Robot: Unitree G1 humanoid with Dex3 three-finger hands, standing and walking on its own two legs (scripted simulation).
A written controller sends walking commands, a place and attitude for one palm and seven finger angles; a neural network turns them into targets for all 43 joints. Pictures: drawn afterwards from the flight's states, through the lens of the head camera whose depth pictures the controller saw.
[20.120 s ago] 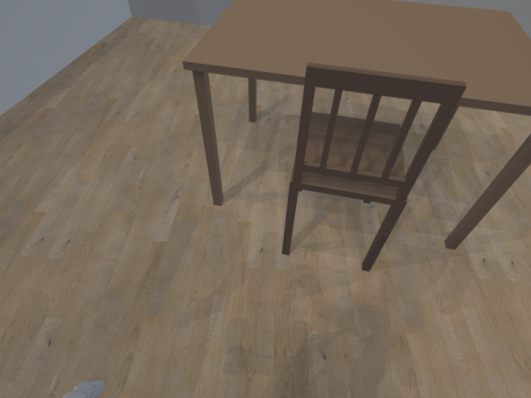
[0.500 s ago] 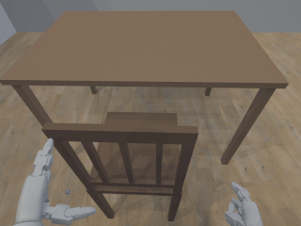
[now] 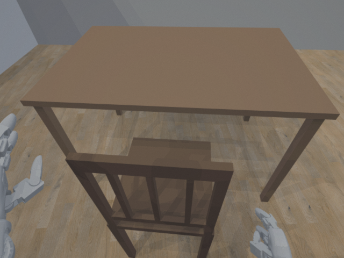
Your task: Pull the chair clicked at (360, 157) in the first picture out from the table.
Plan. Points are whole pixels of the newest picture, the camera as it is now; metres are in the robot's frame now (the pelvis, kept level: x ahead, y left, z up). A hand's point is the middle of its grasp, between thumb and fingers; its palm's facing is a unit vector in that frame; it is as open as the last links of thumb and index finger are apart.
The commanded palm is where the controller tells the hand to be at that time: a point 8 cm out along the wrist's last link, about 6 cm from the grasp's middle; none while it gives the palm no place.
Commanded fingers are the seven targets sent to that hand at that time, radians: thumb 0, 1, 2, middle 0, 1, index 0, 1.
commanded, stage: draw the hand back to the body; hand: left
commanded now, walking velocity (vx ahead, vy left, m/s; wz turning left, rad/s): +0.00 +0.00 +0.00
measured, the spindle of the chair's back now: (154, 199) +0.29 +0.10 -0.08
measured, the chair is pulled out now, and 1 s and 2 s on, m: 0.16 0.16 0.16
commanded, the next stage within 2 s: step back with the hand held close in 0.34 s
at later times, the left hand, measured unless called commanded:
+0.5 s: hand (36, 179) +0.19 +0.27 +0.16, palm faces +0.48 -0.78 -0.40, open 7.4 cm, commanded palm +0.14 +0.30 +0.18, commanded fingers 0.00 0.90 0.90 -0.20 -0.30 -0.20 -0.30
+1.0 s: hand (19, 208) +0.14 +0.27 +0.16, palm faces +0.43 -0.75 -0.50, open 7.4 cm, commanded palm +0.09 +0.30 +0.18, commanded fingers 0.00 0.90 0.90 -0.20 -0.30 -0.20 -0.30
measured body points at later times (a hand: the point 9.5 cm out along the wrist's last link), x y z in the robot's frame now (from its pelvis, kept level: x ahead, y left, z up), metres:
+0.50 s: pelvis +0.00 +0.00 +0.00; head -0.01 -0.01 +0.45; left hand +0.16 +0.31 +0.18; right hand +0.19 -0.21 -0.08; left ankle -0.05 +0.12 -0.73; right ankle +0.00 -0.14 -0.73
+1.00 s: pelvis -0.06 +0.00 +0.00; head -0.03 -0.01 +0.45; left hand +0.11 +0.31 +0.19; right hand +0.13 -0.24 -0.09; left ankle -0.05 +0.12 -0.73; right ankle +0.00 -0.14 -0.73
